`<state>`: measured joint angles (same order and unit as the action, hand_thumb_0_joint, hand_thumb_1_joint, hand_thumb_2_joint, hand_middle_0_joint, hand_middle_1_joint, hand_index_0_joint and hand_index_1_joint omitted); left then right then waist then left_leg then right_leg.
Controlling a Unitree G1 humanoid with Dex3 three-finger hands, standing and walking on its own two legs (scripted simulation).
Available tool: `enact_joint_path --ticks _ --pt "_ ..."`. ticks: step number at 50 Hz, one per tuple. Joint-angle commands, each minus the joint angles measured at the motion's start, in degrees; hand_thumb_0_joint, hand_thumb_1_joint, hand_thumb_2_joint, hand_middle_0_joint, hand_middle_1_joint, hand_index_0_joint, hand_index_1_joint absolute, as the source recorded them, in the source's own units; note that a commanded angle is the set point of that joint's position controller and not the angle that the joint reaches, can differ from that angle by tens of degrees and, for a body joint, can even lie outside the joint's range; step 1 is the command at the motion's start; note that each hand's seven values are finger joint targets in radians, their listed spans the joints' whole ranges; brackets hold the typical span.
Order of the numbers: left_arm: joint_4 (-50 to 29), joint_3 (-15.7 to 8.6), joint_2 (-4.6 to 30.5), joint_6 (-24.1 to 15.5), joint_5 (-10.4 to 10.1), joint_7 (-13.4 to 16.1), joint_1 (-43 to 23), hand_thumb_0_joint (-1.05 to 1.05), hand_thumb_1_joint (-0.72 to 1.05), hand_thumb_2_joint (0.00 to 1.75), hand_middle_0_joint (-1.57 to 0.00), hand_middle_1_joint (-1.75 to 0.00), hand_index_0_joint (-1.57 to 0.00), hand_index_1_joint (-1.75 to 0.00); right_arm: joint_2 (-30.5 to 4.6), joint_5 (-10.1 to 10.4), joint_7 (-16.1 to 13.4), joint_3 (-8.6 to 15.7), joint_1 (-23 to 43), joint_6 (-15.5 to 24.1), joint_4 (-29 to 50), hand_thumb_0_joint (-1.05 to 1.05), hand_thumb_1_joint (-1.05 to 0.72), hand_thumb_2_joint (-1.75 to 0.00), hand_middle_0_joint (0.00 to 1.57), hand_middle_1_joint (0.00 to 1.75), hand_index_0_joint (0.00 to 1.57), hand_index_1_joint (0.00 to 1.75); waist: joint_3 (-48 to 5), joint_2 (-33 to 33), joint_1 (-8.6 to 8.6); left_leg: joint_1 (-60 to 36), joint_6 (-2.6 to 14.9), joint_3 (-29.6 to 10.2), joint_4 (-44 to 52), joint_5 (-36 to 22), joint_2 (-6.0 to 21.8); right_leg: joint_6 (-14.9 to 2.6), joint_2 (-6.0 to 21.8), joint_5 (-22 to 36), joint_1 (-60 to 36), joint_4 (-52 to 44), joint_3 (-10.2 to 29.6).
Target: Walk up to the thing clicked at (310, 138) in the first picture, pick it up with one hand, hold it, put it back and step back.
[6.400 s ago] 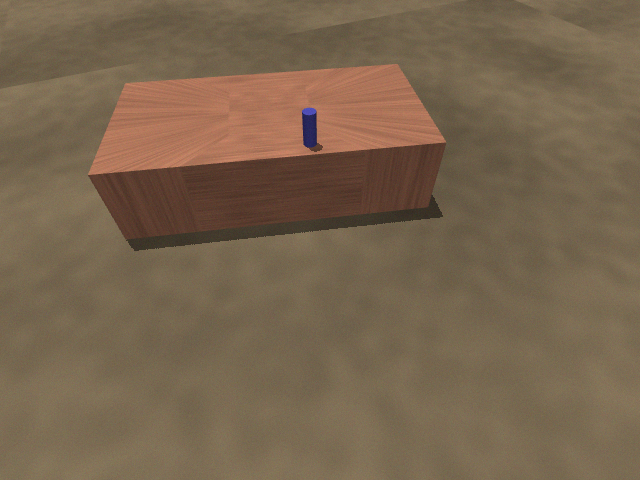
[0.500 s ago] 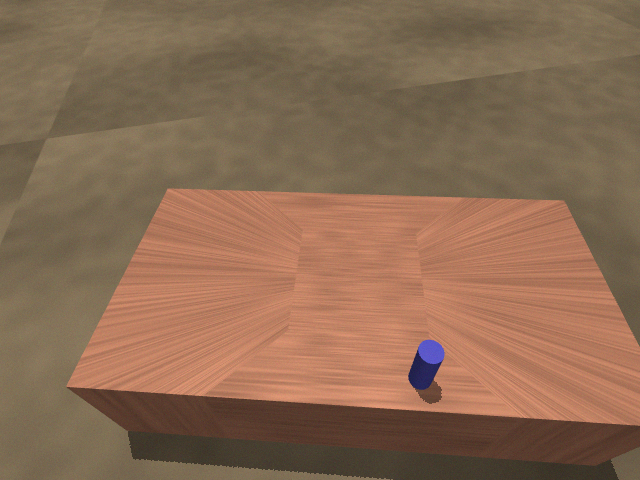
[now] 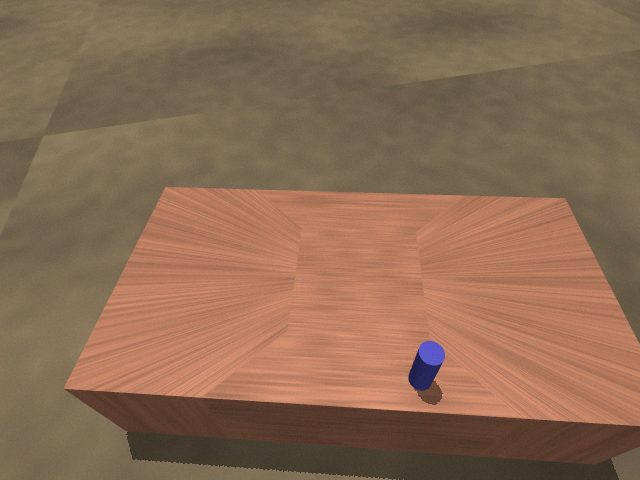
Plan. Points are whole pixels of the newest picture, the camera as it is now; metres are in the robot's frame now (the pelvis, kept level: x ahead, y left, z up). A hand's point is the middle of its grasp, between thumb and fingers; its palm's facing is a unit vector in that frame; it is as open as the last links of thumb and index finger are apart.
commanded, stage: stand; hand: right
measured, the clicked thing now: (425, 366) +0.40 -0.19 -0.35
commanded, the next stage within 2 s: go down in 0.78 s
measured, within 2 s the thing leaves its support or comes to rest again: neither
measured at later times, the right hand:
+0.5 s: hand out of the picture +0.07 -0.25 -0.16, palm faces -0.04 +0.94 -0.33, open 7.4 cm
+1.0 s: hand out of the picture +0.10 -0.25 -0.16, palm faces +0.05 +0.95 -0.32, open 8.3 cm
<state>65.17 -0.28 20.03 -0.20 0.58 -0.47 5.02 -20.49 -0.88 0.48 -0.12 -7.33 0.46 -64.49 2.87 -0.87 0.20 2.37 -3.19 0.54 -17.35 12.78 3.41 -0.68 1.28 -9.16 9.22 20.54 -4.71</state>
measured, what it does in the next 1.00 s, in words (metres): stands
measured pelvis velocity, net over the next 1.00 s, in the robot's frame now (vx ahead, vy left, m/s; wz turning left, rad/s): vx -0.01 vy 0.00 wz -0.03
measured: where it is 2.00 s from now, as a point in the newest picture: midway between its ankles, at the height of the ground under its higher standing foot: outside the picture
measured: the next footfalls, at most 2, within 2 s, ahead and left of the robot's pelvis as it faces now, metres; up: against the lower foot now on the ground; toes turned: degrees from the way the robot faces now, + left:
none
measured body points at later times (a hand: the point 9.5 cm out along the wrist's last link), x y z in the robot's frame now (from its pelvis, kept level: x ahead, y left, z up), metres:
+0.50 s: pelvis +0.00 +0.00 +0.00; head +0.01 -0.01 +0.45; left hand +0.08 +0.30 -0.13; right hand +0.07 -0.30 -0.14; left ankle -0.04 +0.15 -0.75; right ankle +0.02 -0.11 -0.75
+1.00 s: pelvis -0.01 +0.00 -0.01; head +0.03 +0.00 +0.44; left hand +0.09 +0.30 -0.13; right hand +0.10 -0.29 -0.14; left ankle -0.04 +0.15 -0.75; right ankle +0.02 -0.11 -0.75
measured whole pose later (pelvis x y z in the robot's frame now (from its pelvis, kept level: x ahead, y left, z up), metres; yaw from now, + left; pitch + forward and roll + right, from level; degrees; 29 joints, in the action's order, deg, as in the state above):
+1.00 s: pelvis -0.01 +0.00 -0.01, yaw -1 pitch +1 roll +0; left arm 53.3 -0.7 18.9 -1.9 -2.3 1.7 9.8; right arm -18.9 -0.2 0.3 3.7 -2.9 1.8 -60.5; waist 4.0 -0.2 0.2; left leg 9.1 -2.7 1.9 -24.0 15.3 3.4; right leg -0.6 1.3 -10.3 15.9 25.6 -3.1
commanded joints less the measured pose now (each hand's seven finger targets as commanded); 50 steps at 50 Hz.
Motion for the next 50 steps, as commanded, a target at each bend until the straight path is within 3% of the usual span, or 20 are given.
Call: enact_joint_path --ticks 1,7,15,21,29,43,44,45,46,47,48,49,50 --pt "-3.49 -2.27 12.70 -1.52 -0.35 0.63 -2.75 0.00 0.90 0.90 -0.20 -0.30 -0.20 -0.30 -11.89 0.09 -1.00 2.17 1.76 0.94 3.16 0.00 -0.90 -0.90 0.20 0.30 0.20 0.30 -5.01 0.92 -0.08 3.25 2.92 -3.09 3.02 -9.32 5.10 -0.62 7.16 10.59 -5.28 -2.88 7.05" --pt "-3.24 -2.36 12.95 -1.52 -0.11 0.67 -2.56 0.00 0.90 0.90 -0.20 -0.30 -0.20 -0.30 -11.62 0.07 -0.91 2.13 1.72 0.66 3.27 0.00 -0.90 -0.90 0.20 0.30 0.20 0.30 -3.46 1.37 -0.04 4.19 3.32 -3.01 2.98 -5.07 4.81 -0.36 7.00 5.71 -3.96 -4.25 7.37" --pt "-3.44 -2.42 12.90 -1.68 -0.25 0.63 -2.16 0.00 0.90 0.90 -0.20 -0.30 -0.20 -0.30 -11.53 0.06 -0.94 2.13 1.77 0.87 3.56 0.00 -0.90 -0.90 0.20 0.30 0.20 0.30 -4.83 0.78 -0.03 2.84 3.06 -3.03 3.08 -8.56 5.12 -0.63 7.16 11.06 -4.94 -3.19 7.27" --pt "-3.37 -2.42 12.65 -1.64 -0.19 0.74 -1.77 0.00 0.90 0.90 -0.20 -0.30 -0.20 -0.30 -11.89 0.07 -0.96 2.31 1.89 0.72 3.51 0.00 -0.90 -0.90 0.20 0.30 0.20 0.30 -3.99 1.06 0.12 3.27 3.31 -2.94 2.89 -6.69 4.99 -0.47 6.80 7.76 -4.32 -3.94 7.16" --pt "-3.54 -2.49 12.71 -1.69 -0.09 0.74 -1.59 0.00 0.90 0.90 -0.20 -0.30 -0.20 -0.30 -11.80 -0.01 -1.02 2.35 1.76 0.89 3.75 0.00 -0.90 -0.90 0.20 0.30 0.20 0.30 -4.74 0.66 -0.03 2.83 3.27 -2.89 3.15 -8.31 5.27 -0.68 7.01 10.71 -4.74 -3.14 7.24" --pt "-3.52 -2.59 12.89 -1.61 -0.18 0.68 -1.84 0.00 0.90 0.90 -0.20 -0.30 -0.20 -0.30 -11.56 -0.03 -0.91 2.28 0.86 0.67 3.60 0.00 -0.90 -0.90 0.20 0.30 0.20 0.30 -2.90 1.08 -0.13 4.38 3.50 -2.72 3.41 -4.31 4.80 -0.56 6.92 5.79 -4.01 -4.38 7.88" --pt "-3.62 -2.58 12.79 -1.58 -0.13 0.65 -1.76 0.00 0.91 0.90 -0.20 -0.30 -0.20 -0.30 -11.67 0.03 -0.92 2.31 1.00 0.69 3.62 0.00 -0.82 -0.82 0.12 0.22 0.12 0.22 -2.83 0.55 0.02 4.53 3.55 -2.86 3.48 -4.19 4.85 -0.60 6.77 5.47 -3.94 -4.30 7.77" --pt "-20.24 -1.21 4.40 -4.41 -3.20 1.74 -0.53 0.00 0.90 0.92 -0.22 -0.33 -0.22 -0.32 -3.47 2.90 -1.49 4.06 21.10 6.27 23.73 0.00 -0.74 -0.74 0.05 0.14 0.05 0.14 1.23 2.70 5.49 16.33 3.01 2.18 -2.05 -4.74 -4.08 -0.17 0.36 0.20 1.48 -0.44 1.89" --pt "-17.96 -1.48 5.95 -4.36 -3.76 2.26 1.47 0.00 0.89 0.92 -0.21 -0.32 -0.21 -0.32 -5.97 2.13 -1.59 4.38 27.64 6.25 21.15 0.00 -0.66 -0.66 0.05 0.06 0.04 0.06 -1.97 2.24 3.52 14.87 3.03 2.49 -2.80 -3.83 -3.86 0.20 0.18 -1.55 -0.26 0.18 2.58" --pt "-17.73 -1.32 5.99 -4.03 -4.03 2.76 3.76 0.00 0.89 0.93 -0.21 -0.31 -0.21 -0.31 -9.46 1.32 -1.63 6.07 21.12 4.89 16.34 0.00 -0.58 -0.58 0.04 0.06 0.04 0.06 -2.76 0.62 3.00 15.28 3.05 2.63 -3.52 -2.41 -3.80 0.16 -0.04 -2.74 0.40 1.08 2.88" --pt "-18.23 -2.70 7.41 -3.45 -3.81 3.17 5.12 0.00 0.88 0.93 -0.21 -0.31 -0.20 -0.31 -9.65 0.66 -1.12 7.33 14.75 2.67 6.95 0.00 -0.50 -0.50 0.04 0.06 0.04 0.06 -3.40 0.55 2.70 16.54 3.09 2.46 -4.55 -2.26 -3.43 0.17 -0.43 -2.02 1.46 3.10 2.63" --pt "-19.84 -3.25 7.91 -3.21 -3.79 3.50 6.15 0.00 0.89 0.91 -0.21 -0.31 -0.21 -0.30 -13.01 0.17 -0.76 9.77 15.34 1.53 5.02 0.00 -0.42 -0.42 0.05 0.05 0.05 0.05 -5.49 -0.02 2.02 16.33 3.12 2.29 -5.33 -2.50 -3.17 0.08 -0.76 -0.59 2.78 4.73 2.47" --pt "-20.62 -4.02 7.74 -3.36 -3.04 3.96 7.74 0.00 0.88 0.92 -0.21 -0.31 -0.20 -0.31 -16.44 -1.82 -0.50 12.40 18.48 1.45 5.83 0.00 -0.34 -0.34 0.05 0.05 0.05 0.05 -11.69 -0.88 1.72 15.21 3.11 2.27 -6.87 -4.85 -3.27 0.15 -0.58 2.75 1.73 6.42 2.67"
